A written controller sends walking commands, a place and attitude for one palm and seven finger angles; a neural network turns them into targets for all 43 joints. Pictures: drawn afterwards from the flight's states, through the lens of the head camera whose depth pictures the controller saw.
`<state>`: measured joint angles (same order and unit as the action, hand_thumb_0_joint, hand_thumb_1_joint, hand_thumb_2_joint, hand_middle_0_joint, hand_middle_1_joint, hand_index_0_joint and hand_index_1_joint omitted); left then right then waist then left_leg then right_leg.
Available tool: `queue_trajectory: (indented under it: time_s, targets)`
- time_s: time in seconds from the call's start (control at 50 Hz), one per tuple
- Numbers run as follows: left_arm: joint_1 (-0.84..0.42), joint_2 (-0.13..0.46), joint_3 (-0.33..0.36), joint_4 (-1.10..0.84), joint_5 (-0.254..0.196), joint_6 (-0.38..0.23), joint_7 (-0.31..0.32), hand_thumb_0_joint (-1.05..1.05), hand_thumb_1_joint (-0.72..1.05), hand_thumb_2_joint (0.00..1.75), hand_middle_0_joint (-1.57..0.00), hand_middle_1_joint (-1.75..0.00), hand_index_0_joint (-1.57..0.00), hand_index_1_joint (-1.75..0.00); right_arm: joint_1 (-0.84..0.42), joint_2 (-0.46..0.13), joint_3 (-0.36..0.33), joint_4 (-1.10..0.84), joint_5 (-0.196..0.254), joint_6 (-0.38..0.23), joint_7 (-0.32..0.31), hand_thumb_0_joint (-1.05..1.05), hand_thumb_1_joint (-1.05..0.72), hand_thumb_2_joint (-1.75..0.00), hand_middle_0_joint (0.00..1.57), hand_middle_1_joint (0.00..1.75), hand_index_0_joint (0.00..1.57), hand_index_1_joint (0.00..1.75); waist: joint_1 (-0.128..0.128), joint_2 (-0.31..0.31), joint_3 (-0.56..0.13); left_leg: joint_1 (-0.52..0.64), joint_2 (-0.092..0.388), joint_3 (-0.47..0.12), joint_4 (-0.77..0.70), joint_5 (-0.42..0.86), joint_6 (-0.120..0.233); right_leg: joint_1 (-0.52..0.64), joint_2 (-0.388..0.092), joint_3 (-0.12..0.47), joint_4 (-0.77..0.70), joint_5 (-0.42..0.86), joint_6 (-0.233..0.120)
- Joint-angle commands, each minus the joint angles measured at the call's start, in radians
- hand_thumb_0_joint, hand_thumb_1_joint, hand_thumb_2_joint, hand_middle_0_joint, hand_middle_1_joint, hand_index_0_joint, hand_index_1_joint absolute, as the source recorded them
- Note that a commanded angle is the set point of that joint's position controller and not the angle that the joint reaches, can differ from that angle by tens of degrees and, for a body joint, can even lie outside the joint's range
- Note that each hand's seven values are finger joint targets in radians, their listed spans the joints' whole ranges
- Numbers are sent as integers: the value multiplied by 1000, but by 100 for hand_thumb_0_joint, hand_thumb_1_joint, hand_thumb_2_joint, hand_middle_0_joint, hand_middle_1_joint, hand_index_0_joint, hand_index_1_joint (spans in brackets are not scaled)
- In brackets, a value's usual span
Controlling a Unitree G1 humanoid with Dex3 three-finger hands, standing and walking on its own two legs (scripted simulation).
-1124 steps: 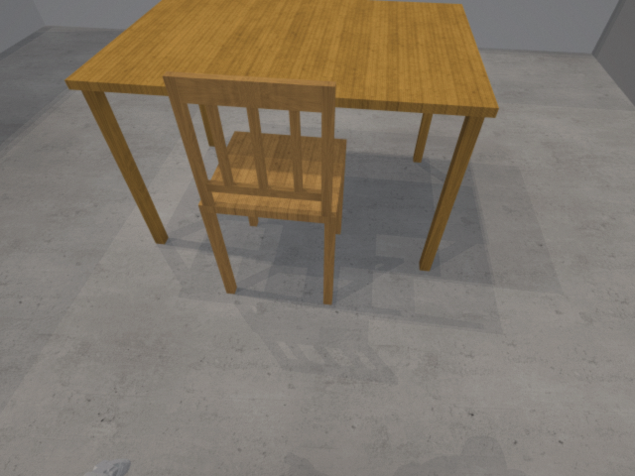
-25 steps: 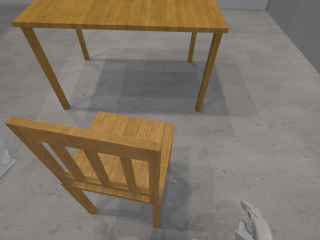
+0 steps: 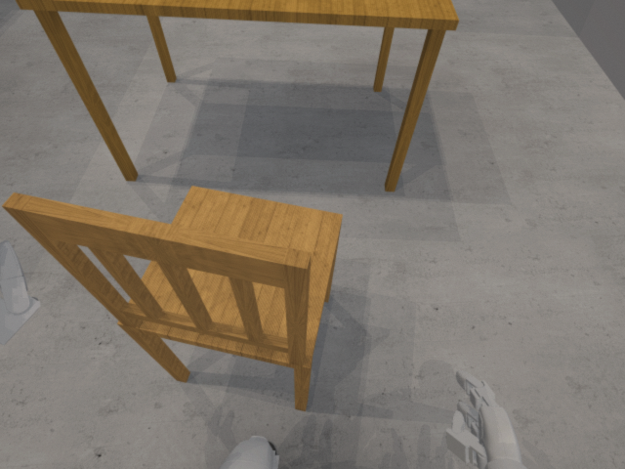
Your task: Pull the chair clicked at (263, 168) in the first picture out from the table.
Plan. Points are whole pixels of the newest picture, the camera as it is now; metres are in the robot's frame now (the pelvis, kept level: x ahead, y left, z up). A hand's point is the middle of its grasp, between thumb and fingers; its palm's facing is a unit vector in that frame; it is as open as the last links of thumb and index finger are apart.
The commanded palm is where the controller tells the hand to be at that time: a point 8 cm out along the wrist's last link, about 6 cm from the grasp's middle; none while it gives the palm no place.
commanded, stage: step back with the hand held close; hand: left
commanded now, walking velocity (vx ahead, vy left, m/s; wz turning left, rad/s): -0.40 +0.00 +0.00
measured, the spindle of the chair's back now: (189, 296) +0.35 +0.23 -0.09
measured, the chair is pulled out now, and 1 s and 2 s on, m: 0.64 0.64 0.64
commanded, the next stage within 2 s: stop stepping back and stand still in 0.28 s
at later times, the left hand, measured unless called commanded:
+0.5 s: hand out of the picture +0.10 +0.22 +0.18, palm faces +0.35 -0.77 -0.53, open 7.4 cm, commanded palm +0.04 +0.27 +0.19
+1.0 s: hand out of the picture +0.04 +0.24 +0.18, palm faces +0.46 -0.77 -0.44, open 7.4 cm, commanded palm -0.01 +0.27 +0.19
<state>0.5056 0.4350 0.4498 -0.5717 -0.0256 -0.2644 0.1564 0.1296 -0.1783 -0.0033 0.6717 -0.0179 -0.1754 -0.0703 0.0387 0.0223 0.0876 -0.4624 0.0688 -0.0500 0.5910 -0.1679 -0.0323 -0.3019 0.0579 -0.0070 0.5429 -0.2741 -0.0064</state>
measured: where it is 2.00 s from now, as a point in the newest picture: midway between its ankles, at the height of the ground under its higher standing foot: outside the picture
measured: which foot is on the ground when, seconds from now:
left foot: down 0.00-0.02, up 0.04-0.16, down 0.18-0.46, up 0.48-0.66, down 0.68-1.00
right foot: down 0.00-0.20, up 0.22-0.44, down 0.46-1.00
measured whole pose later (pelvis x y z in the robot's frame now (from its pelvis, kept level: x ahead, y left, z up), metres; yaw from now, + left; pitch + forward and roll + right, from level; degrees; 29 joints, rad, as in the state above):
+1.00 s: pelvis -0.16 -0.02 +0.01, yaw -1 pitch -2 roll -1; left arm 0.54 0.38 0.41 -0.44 -0.02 -0.20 0.17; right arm 0.26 -0.20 0.00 0.66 0.01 -0.13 -0.07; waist 0.00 0.02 -0.02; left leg -0.24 0.03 0.02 0.55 -0.28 0.01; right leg -0.25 -0.01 -0.04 0.48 -0.21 0.01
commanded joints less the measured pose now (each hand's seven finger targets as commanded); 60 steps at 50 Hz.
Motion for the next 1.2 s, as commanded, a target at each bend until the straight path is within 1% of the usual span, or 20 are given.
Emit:
queue_trajectory:
  time_s: [0.0,0.04,0.08,0.12,0.16,0.18,0.22,0.32,0.38,0.42,0.46,0.48,0.54,0.62,0.66,0.72,0.88,1.14,1.16,1.18]
  targets:
    - [62,245,176,-197,-20,-63,16,0,90,90,-20,-30,-20,-30,-29,-140,-85,-145,14,-27,-23,0,-90,-90,20,30,20,30,-31,-67,-329,213,-26,30,123,86,23,20,-286,237,-161,499,-97]
    - [63,241,177,-157,-20,-45,30,0,90,90,-20,-30,-20,-30,-59,-117,-89,-150,14,6,-21,0,-90,-90,20,30,20,30,-27,-176,-259,100,-91,10,328,-243,8,-6,-419,307,-234,545,-176]
    - [73,214,179,-120,-5,-27,33,0,90,90,-20,-30,-20,-30,-83,-84,-64,-166,8,27,-27,0,-90,-90,20,30,20,30,-39,-209,-196,35,-60,-20,231,-292,18,51,-377,208,-174,661,-161]
    - [102,194,177,-79,2,-22,33,0,90,90,-20,-30,-20,-30,-93,-86,-46,-159,7,46,-41,0,-90,-90,20,30,20,30,-50,-154,-191,100,-51,19,-128,-63,24,115,-261,101,-48,710,-70]
    - [100,200,158,-144,4,-29,24,0,90,90,-20,-30,-20,-30,-73,-133,-78,-177,19,50,-39,0,-90,-90,20,30,20,30,-39,49,-273,254,153,-116,-231,579,93,69,-122,25,140,335,19]
    - [119,181,126,-169,-16,-40,3,0,90,90,-20,-30,-20,-30,-36,-148,-88,-184,29,34,-25,0,-90,-90,20,30,20,30,-32,104,-320,348,233,-113,-231,695,128,1,-104,43,235,-38,9]
    - [111,183,121,-214,-27,-24,10,0,90,90,-20,-30,-20,-30,-58,-126,-69,-179,-4,4,-19,0,-90,-90,20,30,20,30,-32,261,-294,276,288,-184,-219,732,201,-65,-84,63,387,-240,19]
    - [54,200,118,-305,-18,-35,24,0,90,90,-20,-30,-20,-30,-21,-160,-75,-147,6,-37,-6,0,-90,-90,20,30,20,30,-23,214,-253,268,233,-111,-202,525,167,-9,-91,13,216,-146,5]
    - [102,197,148,-201,-30,-20,20,0,90,90,-20,-30,-20,-30,-15,-163,-64,-154,11,-38,-6,0,-90,-90,20,30,20,30,-23,232,-233,160,198,-104,-195,119,138,106,-98,-3,25,-83,13]
    - [126,191,147,-148,-34,1,13,0,90,90,-20,-30,-20,-30,-9,-151,-55,-180,27,-14,2,0,-90,-90,20,30,20,30,-21,113,-197,100,79,-17,-108,-255,67,165,-116,-29,-208,22,10]
    - [53,210,130,-95,-35,18,16,0,90,90,-20,-30,-20,-30,10,-139,-58,-182,34,9,-2,0,-90,-90,20,30,20,30,-51,-214,-137,129,-79,84,305,-293,-9,-116,-360,320,-388,-209,-127]
    - [25,170,89,-81,-39,41,20,0,90,90,-20,-30,-20,-30,15,-153,-71,-170,40,15,0,0,-90,-90,20,30,20,30,-47,-310,-116,121,-79,13,474,-231,3,-173,-433,395,-402,-198,-179]
    - [2,169,92,-49,-23,47,28,0,90,90,-20,-30,-20,-30,-25,-121,-35,-171,31,25,-6,0,-90,-90,20,30,20,30,-68,-190,-114,120,-32,10,285,-256,38,-71,-358,157,-280,-70,-113]
    - [7,168,79,-117,-2,8,32,0,90,90,-20,-30,-20,-30,-14,-142,-45,-171,20,-14,-13,0,-90,-90,20,30,20,30,-48,-66,-95,230,-43,64,-251,-163,75,69,-260,126,-210,-31,-45]
    - [20,179,85,-185,2,-10,23,0,90,90,-20,-30,-20,-30,0,-170,-65,-193,30,-31,-4,0,-90,-90,20,30,20,30,-30,39,-127,238,52,-31,-287,15,102,141,-173,78,-111,91,-4]
    - [49,191,115,-195,11,-12,15,0,90,90,-20,-30,-20,-30,-4,-145,-48,-187,37,-29,1,0,-90,-90,20,30,20,30,-38,225,-122,152,84,-71,-315,-104,111,151,-130,-13,-52,-13,16]
    - [-13,120,68,-30,6,5,24,0,90,90,-20,-30,-20,-30,26,-159,-55,-167,36,-13,-9,0,-90,-90,20,30,20,30,-54,14,-26,43,19,-19,-220,-446,94,57,-127,92,-197,-253,-21]
    - [-30,140,74,-123,0,18,31,0,90,90,-20,-30,-20,-30,-6,-131,-36,-171,27,-5,-5,0,-90,-90,20,30,20,30,-45,20,-129,192,32,-11,-208,-53,73,166,-149,89,-169,181,-16]
    - [-44,-107,-347,671,89,200,-120,0,90,90,-20,-30,-20,-30,21,-218,-77,52,8,3,81,0,-90,-90,20,30,20,30,-93,-11,-95,143,6,5,-15,186,57,33,-198,18,22,449,-13]
    - [-18,-171,-348,702,61,267,-140,0,90,90,-20,-30,-20,-30,97,-111,-56,39,18,66,76,0,-90,-90,20,30,20,30,-64,-42,-182,206,-12,21,-22,245,39,50,-198,47,-24,450,-21]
